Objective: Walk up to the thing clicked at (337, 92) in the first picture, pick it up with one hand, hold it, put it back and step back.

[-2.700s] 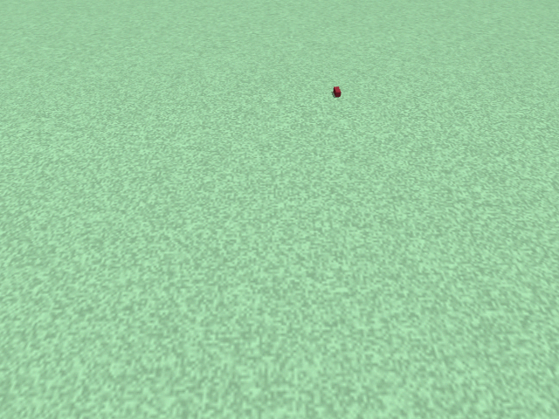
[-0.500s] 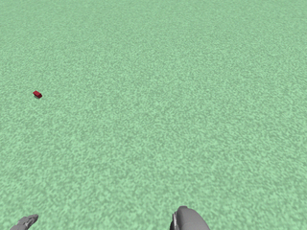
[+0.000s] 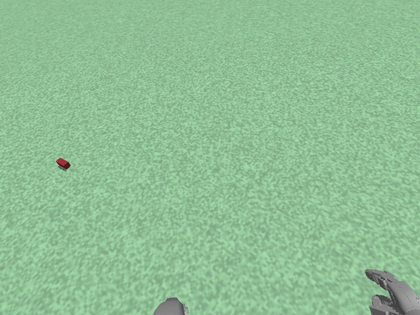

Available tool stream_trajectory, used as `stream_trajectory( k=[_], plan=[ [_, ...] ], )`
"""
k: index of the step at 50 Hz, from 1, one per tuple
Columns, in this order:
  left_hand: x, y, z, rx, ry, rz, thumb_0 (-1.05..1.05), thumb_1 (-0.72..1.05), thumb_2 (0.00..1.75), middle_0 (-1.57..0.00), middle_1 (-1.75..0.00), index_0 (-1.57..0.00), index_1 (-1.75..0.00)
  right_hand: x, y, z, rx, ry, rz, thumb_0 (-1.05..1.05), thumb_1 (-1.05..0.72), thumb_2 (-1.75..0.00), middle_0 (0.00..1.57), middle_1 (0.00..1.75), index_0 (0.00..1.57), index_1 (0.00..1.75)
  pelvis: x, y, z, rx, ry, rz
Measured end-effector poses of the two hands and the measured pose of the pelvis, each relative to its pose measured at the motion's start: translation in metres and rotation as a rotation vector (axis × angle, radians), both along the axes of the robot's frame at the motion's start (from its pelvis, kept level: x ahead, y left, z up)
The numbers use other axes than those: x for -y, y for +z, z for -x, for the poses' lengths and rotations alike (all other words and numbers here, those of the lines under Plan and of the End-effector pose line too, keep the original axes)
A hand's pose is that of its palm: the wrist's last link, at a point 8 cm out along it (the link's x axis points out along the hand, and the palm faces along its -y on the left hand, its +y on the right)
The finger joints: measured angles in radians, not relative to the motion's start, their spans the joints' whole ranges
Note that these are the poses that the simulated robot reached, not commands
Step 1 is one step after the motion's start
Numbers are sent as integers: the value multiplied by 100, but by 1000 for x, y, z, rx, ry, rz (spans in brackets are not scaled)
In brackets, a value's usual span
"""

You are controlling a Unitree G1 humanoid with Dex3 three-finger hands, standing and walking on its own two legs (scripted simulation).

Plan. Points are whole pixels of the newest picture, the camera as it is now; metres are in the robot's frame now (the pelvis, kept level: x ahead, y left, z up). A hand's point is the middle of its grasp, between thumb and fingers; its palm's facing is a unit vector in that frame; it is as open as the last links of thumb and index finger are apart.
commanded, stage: walk up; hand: left
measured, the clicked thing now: (63, 163) +1.05 +0.97 -0.73
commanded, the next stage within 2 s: none
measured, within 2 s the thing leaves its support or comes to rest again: neither
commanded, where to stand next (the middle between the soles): +0.59 +0.94 m, yaw -30 degrees
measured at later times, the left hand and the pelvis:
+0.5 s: hand (17, 252) +0.28 +0.47 -0.10, palm faces -0.11 -0.79 -0.61, open 7.4 cm; pelvis +0.16 +0.17 +0.00, yaw -8 degrees
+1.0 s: hand (5, 186) +0.48 +0.62 -0.12, palm faces -0.30 -0.77 -0.57, open 7.4 cm; pelvis +0.30 +0.36 -0.01, yaw -17 degrees
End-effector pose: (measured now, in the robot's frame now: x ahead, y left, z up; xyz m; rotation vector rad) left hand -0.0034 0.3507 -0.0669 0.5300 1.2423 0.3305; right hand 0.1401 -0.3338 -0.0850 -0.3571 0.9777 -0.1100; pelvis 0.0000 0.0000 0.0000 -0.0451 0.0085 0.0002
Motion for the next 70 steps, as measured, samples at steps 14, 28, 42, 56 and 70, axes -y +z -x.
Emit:
stream_trajectory(
  k=[14,28,42,56,70],
  plan=[
    [-86,5,-196,33,-187,12,0,90,89,-21,-30,-21,-30,-105,-8,13,-125,-240,-12,1,-90,-89,21,30,20,30,-100,13,-96,17,-111,-56],
    [-186,18,-292,156,-230,-64,0,89,89,-21,-30,-21,-30,-194,-35,-74,-131,-239,-53,1,-90,-89,21,30,20,30,-196,-4,-175,31,-157,-2],
    [-302,-6,-422,63,-311,-32,1,90,89,-21,-30,-21,-30,-322,-13,-69,-198,-431,30,1,-90,-89,21,30,20,30,-322,1,-259,15,-259,-32],
    [-349,8,-500,192,-376,-12,0,89,89,-21,-30,-22,-30,-418,-45,-134,-240,-411,-52,1,-90,-89,21,30,20,30,-405,-3,-318,49,-284,4],
    [-540,-11,-557,102,-351,-129,0,90,89,-21,-30,-21,-30,-524,-33,-215,-93,-415,58,1,-90,-89,21,30,20,30,-549,-29,-376,33,-336,-23]
  ],
)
